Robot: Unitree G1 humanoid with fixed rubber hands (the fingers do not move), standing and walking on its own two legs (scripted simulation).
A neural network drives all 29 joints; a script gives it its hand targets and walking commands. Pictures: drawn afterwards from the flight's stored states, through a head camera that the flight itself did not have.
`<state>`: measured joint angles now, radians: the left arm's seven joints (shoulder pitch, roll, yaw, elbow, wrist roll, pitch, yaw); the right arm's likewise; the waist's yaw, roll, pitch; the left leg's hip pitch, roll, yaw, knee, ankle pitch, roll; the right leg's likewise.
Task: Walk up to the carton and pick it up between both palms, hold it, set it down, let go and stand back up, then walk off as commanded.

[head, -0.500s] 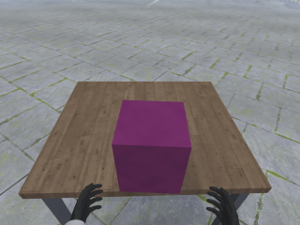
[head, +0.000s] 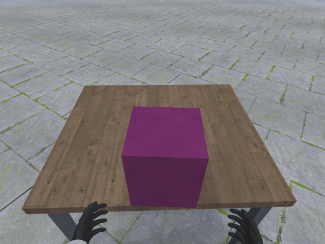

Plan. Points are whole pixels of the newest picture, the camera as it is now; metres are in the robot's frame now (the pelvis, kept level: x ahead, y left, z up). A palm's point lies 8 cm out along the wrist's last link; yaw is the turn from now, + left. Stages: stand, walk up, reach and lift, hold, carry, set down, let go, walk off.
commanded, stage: set down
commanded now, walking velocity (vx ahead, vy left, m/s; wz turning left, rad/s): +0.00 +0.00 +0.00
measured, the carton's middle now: (164, 157) +0.41 +0.01 -0.02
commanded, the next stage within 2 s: let go in 0.96 s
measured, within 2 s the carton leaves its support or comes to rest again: neither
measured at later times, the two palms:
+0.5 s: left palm (83, 239) +0.18 +0.21 -0.05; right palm out of the picture +0.16 -0.20 -0.05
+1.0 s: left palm out of the picture +0.17 +0.22 -0.06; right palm out of the picture +0.15 -0.21 -0.07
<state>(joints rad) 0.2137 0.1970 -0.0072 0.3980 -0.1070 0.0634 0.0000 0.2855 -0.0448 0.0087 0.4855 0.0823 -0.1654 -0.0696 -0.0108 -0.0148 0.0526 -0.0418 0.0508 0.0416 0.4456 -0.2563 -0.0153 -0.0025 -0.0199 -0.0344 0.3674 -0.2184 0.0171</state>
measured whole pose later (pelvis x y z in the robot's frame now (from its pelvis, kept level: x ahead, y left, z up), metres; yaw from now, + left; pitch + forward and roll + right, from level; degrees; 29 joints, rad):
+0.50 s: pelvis +0.01 +0.00 +0.00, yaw +0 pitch -7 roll -1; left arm 0.22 0.20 -0.01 0.40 -0.07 0.15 0.00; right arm 0.28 -0.09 -0.02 0.49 0.03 -0.11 -0.03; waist -0.01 0.01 0.06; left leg -0.04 0.05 0.04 0.43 -0.26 -0.02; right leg -0.01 -0.02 -0.03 0.37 -0.23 0.02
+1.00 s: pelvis +0.01 +0.00 +0.00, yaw +0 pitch -7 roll -1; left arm 0.22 0.20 0.00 0.44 -0.04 0.21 0.00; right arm 0.25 -0.11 -0.04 0.57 0.00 -0.10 0.00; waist -0.01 0.01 0.07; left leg -0.06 0.05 0.04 0.43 -0.25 -0.02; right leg -0.03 -0.02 -0.03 0.37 -0.22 0.02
